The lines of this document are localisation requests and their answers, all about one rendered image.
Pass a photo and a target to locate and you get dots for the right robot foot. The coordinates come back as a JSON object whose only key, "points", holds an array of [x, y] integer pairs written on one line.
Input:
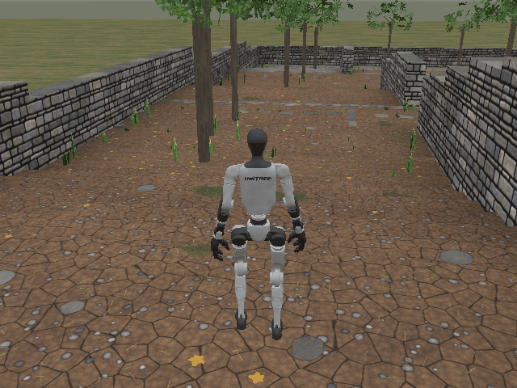
{"points": [[276, 332]]}

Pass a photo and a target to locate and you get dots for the robot left forearm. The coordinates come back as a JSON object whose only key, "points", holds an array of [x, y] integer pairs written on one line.
{"points": [[221, 221]]}

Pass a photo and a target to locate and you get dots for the left robot upper arm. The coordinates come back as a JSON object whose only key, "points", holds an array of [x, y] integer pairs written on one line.
{"points": [[231, 173]]}

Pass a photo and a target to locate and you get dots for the left robot hand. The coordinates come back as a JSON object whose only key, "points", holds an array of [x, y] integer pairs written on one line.
{"points": [[215, 250]]}

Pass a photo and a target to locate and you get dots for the right robot hand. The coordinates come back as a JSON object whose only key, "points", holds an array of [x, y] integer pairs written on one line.
{"points": [[301, 240]]}

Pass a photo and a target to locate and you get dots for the robot right forearm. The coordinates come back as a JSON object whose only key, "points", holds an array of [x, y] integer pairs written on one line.
{"points": [[296, 218]]}

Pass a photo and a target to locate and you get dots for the robot left shin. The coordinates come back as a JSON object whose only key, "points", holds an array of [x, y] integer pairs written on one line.
{"points": [[240, 290]]}

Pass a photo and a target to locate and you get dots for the right robot upper arm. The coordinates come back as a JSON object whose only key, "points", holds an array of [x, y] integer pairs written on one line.
{"points": [[283, 172]]}

